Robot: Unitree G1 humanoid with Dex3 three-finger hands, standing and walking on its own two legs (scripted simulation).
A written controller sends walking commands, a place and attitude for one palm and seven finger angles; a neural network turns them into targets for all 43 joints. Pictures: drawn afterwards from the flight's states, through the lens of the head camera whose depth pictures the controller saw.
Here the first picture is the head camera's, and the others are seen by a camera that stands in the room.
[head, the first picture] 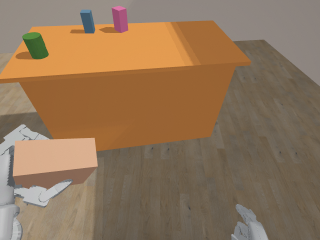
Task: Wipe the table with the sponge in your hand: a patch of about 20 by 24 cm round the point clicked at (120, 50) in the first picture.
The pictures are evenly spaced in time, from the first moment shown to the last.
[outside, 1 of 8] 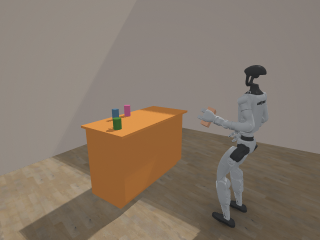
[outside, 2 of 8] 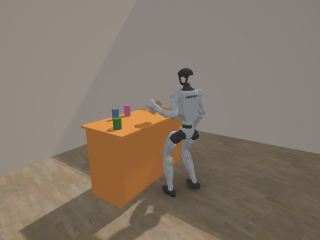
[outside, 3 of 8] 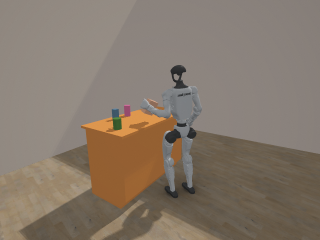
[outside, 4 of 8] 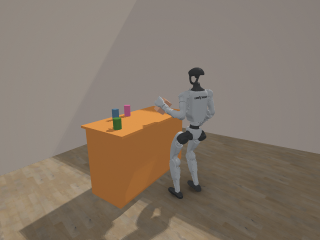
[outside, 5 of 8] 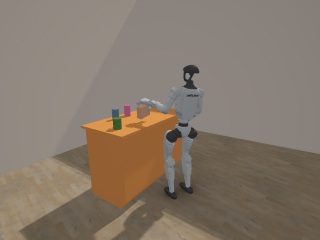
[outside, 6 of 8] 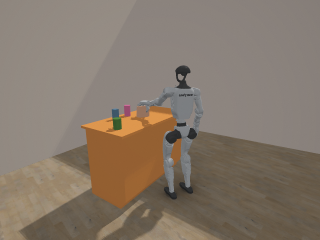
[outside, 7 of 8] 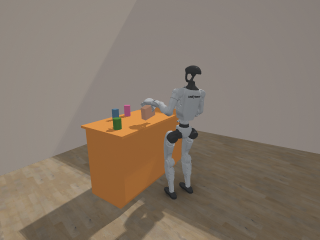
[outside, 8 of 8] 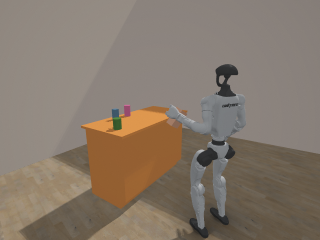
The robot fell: no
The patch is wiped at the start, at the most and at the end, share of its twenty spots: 0.00 1.00 1.00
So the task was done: yes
